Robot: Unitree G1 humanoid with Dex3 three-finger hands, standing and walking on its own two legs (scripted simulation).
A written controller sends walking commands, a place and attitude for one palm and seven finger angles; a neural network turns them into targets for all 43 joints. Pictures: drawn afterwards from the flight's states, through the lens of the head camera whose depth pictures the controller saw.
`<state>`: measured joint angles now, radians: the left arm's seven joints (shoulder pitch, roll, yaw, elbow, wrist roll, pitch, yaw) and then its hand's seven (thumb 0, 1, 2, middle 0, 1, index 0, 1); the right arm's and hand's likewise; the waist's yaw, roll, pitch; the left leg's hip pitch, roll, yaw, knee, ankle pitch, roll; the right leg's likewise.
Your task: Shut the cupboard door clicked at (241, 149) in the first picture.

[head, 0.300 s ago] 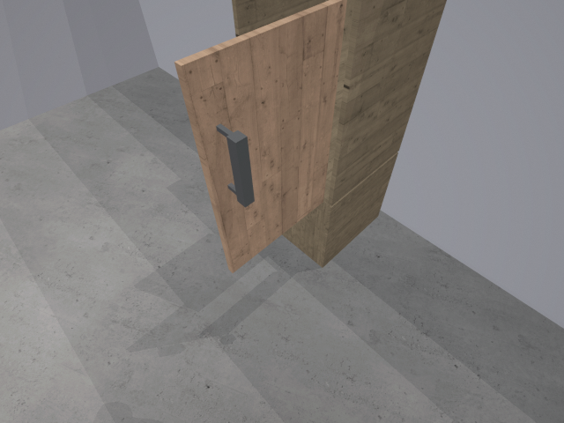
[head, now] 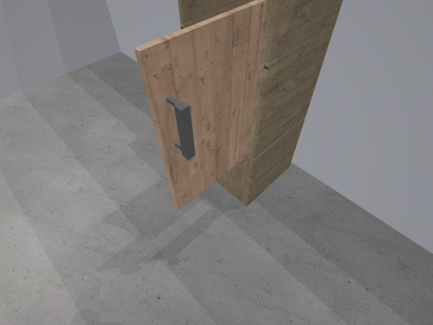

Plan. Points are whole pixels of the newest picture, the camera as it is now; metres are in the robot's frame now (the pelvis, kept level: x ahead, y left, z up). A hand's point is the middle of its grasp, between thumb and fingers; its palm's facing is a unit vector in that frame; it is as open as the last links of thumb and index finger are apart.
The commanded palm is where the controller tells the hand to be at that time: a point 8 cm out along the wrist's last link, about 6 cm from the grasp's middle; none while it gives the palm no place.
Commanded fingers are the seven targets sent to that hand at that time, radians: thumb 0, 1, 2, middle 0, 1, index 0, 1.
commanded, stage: look at it before walking up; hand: left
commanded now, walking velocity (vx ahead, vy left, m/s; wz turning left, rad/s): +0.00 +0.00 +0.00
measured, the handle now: (180, 128) +0.55 +0.12 +0.03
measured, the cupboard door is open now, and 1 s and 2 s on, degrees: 90 90 90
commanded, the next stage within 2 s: walk to a spot facing it in 0.54 s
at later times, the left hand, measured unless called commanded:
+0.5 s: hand out of the picture +0.04 +0.21 -0.17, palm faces -0.01 -0.96 -0.27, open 7.4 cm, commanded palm none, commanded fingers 0.00 0.90 0.90 -0.20 -0.30 -0.20 -0.30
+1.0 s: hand out of the picture +0.05 +0.19 -0.18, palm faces -0.12 -0.96 -0.25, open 7.4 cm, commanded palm none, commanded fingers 0.00 0.90 0.90 -0.20 -0.30 -0.20 -0.30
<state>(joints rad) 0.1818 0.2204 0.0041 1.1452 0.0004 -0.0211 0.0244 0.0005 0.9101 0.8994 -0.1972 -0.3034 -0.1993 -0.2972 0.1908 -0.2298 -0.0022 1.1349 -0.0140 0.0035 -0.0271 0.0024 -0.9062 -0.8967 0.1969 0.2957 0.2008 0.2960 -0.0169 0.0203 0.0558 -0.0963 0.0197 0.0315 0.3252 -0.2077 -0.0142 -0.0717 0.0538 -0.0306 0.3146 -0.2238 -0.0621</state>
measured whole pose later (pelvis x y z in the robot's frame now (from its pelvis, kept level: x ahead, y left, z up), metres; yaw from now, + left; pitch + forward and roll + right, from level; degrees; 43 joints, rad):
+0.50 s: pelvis +0.00 +0.00 +0.00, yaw +0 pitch -1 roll +0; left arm 0.18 0.23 0.00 1.15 0.00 -0.02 0.02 0.00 0.91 0.90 -0.20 -0.30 -0.20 -0.30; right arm 0.20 -0.23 0.00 1.14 -0.01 0.00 -0.03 0.00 -0.91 -0.90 0.20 0.30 0.20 0.30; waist -0.02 0.02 0.05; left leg -0.09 0.02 0.04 0.32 -0.21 -0.01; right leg -0.07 0.05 -0.03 0.31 -0.22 -0.06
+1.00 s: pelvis -0.02 +0.00 -0.02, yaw -9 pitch -1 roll +2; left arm 0.19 0.21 0.06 1.03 0.02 0.07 0.00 0.00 0.91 0.90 -0.20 -0.30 -0.20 -0.30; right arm 0.19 -0.20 -0.05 1.02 -0.03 0.03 -0.04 0.00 -0.90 -0.90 0.20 0.30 0.20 0.30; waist 0.00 0.00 0.10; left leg -0.19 0.07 0.19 0.52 -0.32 -0.01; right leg -0.32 0.06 0.04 0.75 -0.42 -0.04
